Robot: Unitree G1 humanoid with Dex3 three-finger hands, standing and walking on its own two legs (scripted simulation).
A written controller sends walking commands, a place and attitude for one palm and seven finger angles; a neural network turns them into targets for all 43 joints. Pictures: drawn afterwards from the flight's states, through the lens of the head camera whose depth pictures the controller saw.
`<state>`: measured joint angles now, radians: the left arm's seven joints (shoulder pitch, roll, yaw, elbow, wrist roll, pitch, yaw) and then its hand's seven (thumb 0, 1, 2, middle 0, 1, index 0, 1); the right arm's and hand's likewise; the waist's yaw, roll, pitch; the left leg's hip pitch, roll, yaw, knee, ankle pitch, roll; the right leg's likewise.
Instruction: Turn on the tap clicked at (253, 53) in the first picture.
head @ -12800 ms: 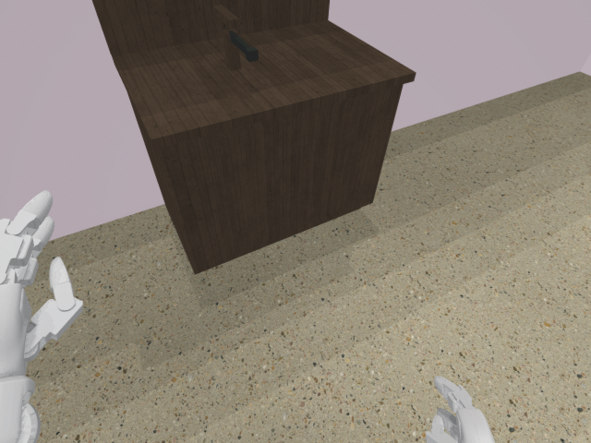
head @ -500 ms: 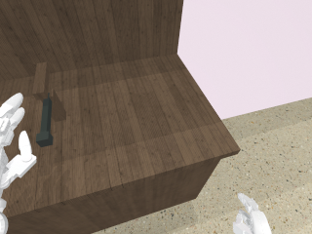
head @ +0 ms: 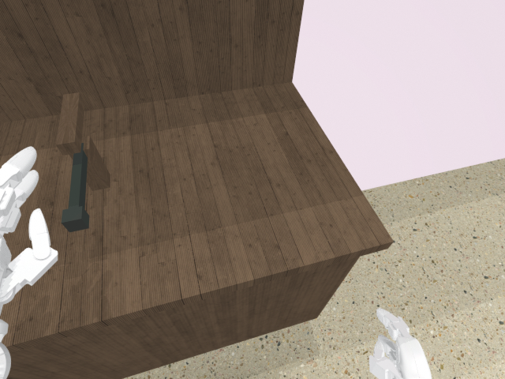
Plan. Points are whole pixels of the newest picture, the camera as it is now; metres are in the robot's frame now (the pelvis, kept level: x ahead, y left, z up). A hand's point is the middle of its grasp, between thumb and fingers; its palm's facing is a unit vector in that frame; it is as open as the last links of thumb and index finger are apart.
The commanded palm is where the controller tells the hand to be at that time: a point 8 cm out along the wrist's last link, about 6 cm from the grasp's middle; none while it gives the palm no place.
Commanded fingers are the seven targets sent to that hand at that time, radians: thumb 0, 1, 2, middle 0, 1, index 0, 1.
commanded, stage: shuffle to correct the standing spot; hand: left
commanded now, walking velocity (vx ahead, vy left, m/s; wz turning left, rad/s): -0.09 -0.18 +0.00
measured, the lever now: (75, 219) +0.32 +0.30 +0.06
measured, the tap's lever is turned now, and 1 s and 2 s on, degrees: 0 0 0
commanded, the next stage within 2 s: none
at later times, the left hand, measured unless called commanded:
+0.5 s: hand (49, 247) +0.22 +0.24 +0.16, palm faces +0.31 -0.85 -0.43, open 7.4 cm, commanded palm +0.16 +0.29 +0.18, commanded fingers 0.00 0.90 0.90 -0.20 -0.30 -0.20 -0.30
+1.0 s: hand (53, 246) +0.23 +0.24 +0.17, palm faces +0.31 -0.85 -0.43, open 7.4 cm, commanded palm +0.16 +0.28 +0.18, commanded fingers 0.00 0.90 0.90 -0.20 -0.30 -0.20 -0.30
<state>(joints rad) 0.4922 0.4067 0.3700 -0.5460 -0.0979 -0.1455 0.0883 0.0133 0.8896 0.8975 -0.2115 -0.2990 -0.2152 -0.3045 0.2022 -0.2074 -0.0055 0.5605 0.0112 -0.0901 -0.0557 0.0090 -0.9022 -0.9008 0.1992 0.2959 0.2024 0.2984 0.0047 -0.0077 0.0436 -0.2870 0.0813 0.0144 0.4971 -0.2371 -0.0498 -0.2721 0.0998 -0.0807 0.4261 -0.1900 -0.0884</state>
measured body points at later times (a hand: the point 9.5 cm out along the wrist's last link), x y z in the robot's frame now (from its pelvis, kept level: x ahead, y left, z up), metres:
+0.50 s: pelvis +0.01 +0.01 +0.00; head +0.05 +0.01 +0.45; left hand +0.20 +0.29 +0.19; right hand +0.18 -0.22 -0.08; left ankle +0.01 +0.15 -0.74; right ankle +0.02 -0.05 -0.74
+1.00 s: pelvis +0.01 +0.00 +0.00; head +0.05 +0.01 +0.45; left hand +0.20 +0.28 +0.19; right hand +0.18 -0.23 -0.08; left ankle +0.01 +0.15 -0.74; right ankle +0.02 -0.05 -0.74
